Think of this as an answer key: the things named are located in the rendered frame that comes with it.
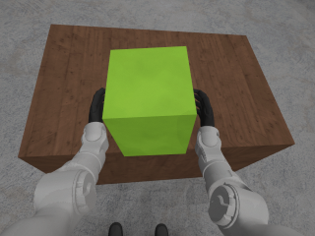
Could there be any robot right upper arm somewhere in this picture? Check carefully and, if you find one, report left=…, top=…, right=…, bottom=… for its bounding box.
left=208, top=184, right=304, bottom=236

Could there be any right robot hand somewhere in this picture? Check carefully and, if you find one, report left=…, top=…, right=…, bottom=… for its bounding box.
left=193, top=88, right=215, bottom=127

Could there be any robot left upper arm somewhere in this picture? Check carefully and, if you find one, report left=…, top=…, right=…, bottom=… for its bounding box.
left=0, top=169, right=97, bottom=236

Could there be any pedestal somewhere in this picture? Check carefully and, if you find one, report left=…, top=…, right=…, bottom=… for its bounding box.
left=18, top=24, right=295, bottom=185

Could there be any left robot foot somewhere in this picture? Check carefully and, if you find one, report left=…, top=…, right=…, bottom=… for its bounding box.
left=108, top=222, right=123, bottom=236

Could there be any left robot hand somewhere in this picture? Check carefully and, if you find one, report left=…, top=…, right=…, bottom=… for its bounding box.
left=88, top=88, right=106, bottom=123

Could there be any left robot forearm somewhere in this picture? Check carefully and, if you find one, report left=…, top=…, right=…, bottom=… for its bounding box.
left=33, top=122, right=109, bottom=210

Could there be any right robot forearm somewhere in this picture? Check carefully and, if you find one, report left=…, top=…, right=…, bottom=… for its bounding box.
left=195, top=126, right=269, bottom=218

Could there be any robot foot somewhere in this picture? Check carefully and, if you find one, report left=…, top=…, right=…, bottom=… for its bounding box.
left=108, top=222, right=123, bottom=236
left=155, top=223, right=168, bottom=236

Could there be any carton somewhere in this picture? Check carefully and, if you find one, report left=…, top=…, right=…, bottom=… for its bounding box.
left=102, top=46, right=197, bottom=156

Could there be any right robot foot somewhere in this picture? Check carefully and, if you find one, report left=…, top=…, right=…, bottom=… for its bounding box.
left=155, top=223, right=168, bottom=236

